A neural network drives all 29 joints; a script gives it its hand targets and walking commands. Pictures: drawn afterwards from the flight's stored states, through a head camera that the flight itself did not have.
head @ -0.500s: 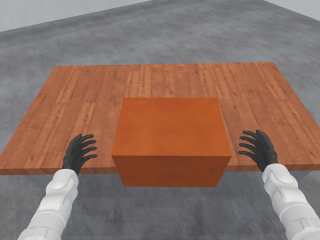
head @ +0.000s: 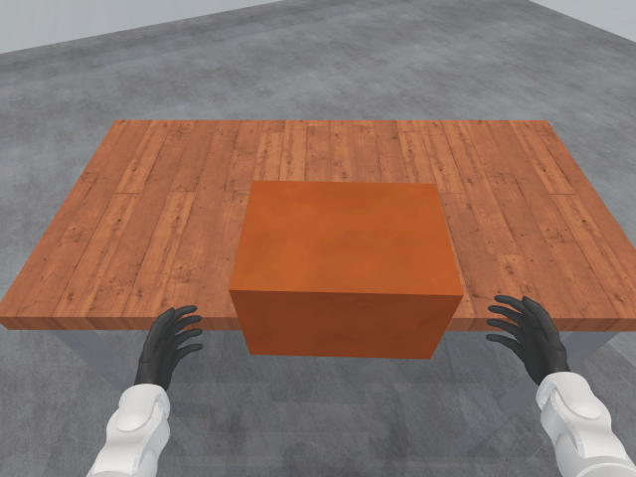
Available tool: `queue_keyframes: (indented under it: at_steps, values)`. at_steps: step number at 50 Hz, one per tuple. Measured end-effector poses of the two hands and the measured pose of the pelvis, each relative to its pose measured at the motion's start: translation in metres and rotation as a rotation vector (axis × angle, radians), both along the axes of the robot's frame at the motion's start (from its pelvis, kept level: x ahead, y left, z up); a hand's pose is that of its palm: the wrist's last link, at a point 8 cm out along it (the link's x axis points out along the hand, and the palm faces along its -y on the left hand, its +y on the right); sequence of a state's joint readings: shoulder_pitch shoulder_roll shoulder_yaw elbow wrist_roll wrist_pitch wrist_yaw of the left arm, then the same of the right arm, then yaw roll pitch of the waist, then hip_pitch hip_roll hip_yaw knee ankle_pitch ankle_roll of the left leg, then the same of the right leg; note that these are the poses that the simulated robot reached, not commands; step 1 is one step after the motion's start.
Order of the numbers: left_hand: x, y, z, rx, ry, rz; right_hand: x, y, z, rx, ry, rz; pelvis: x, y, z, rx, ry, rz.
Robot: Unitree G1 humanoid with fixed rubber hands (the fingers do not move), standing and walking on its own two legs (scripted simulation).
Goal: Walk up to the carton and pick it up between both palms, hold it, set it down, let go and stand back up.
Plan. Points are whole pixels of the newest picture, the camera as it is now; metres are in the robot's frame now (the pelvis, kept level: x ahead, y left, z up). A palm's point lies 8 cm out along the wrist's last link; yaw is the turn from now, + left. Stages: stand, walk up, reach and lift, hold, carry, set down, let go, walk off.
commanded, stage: set down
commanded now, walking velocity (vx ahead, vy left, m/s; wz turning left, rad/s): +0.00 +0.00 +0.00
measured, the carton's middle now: (341, 270) +0.43 -0.03 -0.03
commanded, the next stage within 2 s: let go in 0.34 s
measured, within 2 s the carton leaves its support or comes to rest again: neither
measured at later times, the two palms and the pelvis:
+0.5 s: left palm (152, 430) +0.21 +0.22 -0.05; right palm (537, 411) +0.21 -0.27 -0.04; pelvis +0.01 -0.01 -0.01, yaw +1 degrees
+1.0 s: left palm (174, 432) +0.21 +0.21 -0.09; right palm (512, 427) +0.20 -0.25 -0.09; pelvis +0.05 -0.02 -0.01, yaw +1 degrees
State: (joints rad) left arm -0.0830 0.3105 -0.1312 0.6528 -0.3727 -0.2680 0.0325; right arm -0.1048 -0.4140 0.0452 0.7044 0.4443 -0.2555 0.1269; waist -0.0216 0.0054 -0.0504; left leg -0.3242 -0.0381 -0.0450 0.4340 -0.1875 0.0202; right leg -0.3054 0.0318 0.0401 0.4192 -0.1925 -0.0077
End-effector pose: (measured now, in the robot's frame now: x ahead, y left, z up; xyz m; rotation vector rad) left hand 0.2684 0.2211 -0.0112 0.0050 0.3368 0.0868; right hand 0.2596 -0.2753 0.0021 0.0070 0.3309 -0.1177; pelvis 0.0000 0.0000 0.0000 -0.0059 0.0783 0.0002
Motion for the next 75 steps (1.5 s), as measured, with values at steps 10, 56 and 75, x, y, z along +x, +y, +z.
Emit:
queue_keyframes:
  at_steps: [10, 56, 75]
  values:
    - [-0.028, -0.008, -0.015, 0.012, 0.017, 0.023, -0.033, 0.009, -0.03, 0.002, 0.027, 0.018, 0.001, -0.001, -0.001, 0.002, 0.006, -0.003]
    - [-0.062, -0.009, -0.075, 0.162, 0.515, -0.02, -0.057, 0.022, -0.091, -0.2, 0.408, 0.051, 0.064, -0.02, -0.007, 0.025, 0.006, 0.005]
    - [-0.187, 0.01, -0.107, 0.193, 0.672, 0.09, -0.153, -0.01, -0.134, -0.216, 0.793, 0.032, 0.043, -0.027, -0.012, 0.012, -0.114, 0.009]
